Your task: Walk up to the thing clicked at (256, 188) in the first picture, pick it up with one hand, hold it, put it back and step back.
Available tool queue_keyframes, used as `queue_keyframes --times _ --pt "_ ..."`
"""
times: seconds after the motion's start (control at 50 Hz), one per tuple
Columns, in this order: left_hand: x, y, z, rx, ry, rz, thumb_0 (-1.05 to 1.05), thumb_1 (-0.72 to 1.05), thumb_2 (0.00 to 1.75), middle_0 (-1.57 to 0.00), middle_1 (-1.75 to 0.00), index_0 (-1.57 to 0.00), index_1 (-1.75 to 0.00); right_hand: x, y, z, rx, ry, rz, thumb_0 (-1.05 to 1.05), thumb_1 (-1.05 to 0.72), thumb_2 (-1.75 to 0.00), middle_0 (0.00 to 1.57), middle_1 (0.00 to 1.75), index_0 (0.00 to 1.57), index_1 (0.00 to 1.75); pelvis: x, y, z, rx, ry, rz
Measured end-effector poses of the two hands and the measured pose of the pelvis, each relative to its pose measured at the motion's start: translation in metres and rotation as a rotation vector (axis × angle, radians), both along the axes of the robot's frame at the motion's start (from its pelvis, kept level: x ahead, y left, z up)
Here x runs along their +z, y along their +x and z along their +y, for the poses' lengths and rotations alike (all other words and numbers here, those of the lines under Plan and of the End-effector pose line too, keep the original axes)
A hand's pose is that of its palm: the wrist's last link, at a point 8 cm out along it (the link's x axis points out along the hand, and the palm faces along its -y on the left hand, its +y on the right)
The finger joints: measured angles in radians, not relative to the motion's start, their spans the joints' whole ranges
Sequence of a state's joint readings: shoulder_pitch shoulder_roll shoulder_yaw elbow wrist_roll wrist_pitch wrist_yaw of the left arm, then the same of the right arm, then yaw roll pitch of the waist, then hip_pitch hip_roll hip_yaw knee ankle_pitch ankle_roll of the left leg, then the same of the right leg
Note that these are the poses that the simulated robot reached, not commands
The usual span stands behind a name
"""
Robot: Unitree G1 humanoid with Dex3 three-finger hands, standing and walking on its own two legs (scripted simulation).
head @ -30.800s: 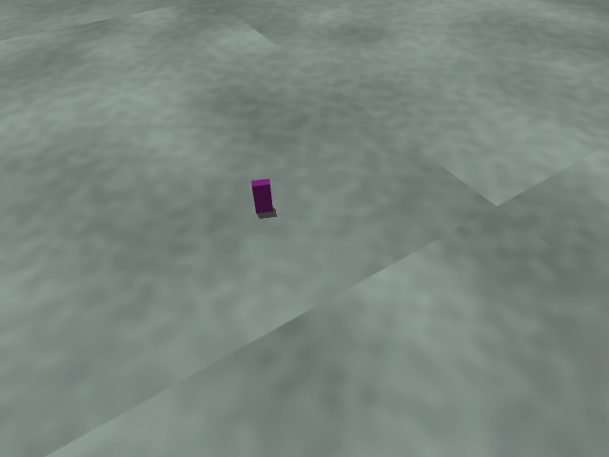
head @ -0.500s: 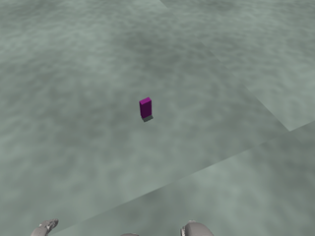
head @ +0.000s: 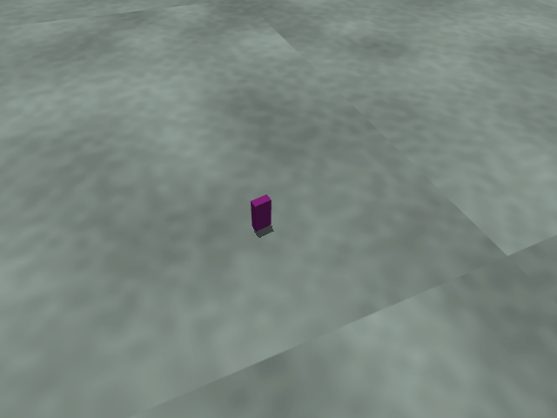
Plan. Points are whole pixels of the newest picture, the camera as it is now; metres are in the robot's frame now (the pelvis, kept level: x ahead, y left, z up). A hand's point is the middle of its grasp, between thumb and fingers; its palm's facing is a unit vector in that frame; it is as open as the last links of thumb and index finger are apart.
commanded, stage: step back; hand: left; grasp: from the side
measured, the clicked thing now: (261, 213) +1.05 +0.13 -0.68
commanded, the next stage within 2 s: stand in 0.50 s
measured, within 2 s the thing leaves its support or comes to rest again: neither
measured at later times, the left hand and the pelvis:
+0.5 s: hand out of the picture +0.13 +0.26 -0.14, palm faces +0.02 -0.93 -0.36, open 7.4 cm; pelvis +0.03 -0.01 +0.00, yaw +1 degrees
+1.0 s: hand out of the picture +0.08 +0.24 -0.14, palm faces -0.02 -0.94 -0.34, open 7.4 cm; pelvis +0.01 -0.01 +0.02, yaw +0 degrees
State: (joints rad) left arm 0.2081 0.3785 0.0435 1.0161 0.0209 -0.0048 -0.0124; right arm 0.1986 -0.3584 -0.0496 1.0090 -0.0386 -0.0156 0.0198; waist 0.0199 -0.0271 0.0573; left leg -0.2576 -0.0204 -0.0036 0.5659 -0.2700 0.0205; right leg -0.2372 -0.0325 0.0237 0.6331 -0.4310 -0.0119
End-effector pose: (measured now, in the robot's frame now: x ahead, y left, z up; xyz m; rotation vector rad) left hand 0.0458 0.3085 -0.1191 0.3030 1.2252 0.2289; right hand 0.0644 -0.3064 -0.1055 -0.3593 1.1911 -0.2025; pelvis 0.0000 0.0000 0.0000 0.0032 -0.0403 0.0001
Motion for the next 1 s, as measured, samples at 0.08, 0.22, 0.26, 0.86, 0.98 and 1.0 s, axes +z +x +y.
queue_keyframes --times 0.08,0.22,0.26,0.86,0.98,1.0 --pt "0.002 0.015 0.002 -0.012 0.009 -0.011 0.01 0.90 0.90 -0.20 -0.30 -0.20 -0.30 0.000 0.006 0.008 -0.012 0.022 -0.002 0.00 -0.90 -0.90 0.20 0.30 0.21 0.30 0.002 0.005 -0.002 -0.006 -0.015 0.000" --pt "0.009 0.041 -0.002 -0.023 0.015 -0.048 0.01 0.90 0.90 -0.20 -0.30 -0.20 -0.30 -0.003 0.034 0.014 -0.006 0.048 -0.024 0.00 -0.90 -0.90 0.21 0.30 0.21 0.30 0.005 0.018 -0.002 0.005 -0.017 0.005" --pt "0.011 0.048 -0.003 -0.022 0.015 -0.059 0.01 0.90 0.90 -0.20 -0.30 -0.20 -0.30 -0.003 0.043 0.014 -0.001 0.049 -0.037 0.00 -0.90 -0.90 0.21 0.30 0.21 0.30 0.005 0.021 -0.002 0.007 -0.014 0.004" --pt "0.015 0.047 -0.025 -0.035 -0.021 -0.016 0.01 0.90 0.90 -0.20 -0.30 -0.20 -0.30 0.007 0.041 0.006 -0.010 0.043 -0.016 0.00 -0.90 -0.90 0.20 0.30 0.21 0.30 0.017 0.013 -0.007 0.004 -0.006 -0.011" --pt "0.017 0.035 -0.023 -0.035 -0.013 -0.003 0.01 0.90 0.90 -0.20 -0.30 -0.20 -0.30 0.004 0.022 0.004 -0.021 0.050 0.012 0.00 -0.90 -0.90 0.20 0.30 0.21 0.30 0.018 0.006 -0.009 0.006 -0.005 -0.009" --pt "0.017 0.033 -0.023 -0.034 -0.011 0.000 0.01 0.90 0.90 -0.20 -0.30 -0.20 -0.30 0.003 0.019 0.004 -0.022 0.051 0.019 0.00 -0.90 -0.90 0.20 0.30 0.21 0.30 0.018 0.006 -0.009 0.007 -0.005 -0.008"
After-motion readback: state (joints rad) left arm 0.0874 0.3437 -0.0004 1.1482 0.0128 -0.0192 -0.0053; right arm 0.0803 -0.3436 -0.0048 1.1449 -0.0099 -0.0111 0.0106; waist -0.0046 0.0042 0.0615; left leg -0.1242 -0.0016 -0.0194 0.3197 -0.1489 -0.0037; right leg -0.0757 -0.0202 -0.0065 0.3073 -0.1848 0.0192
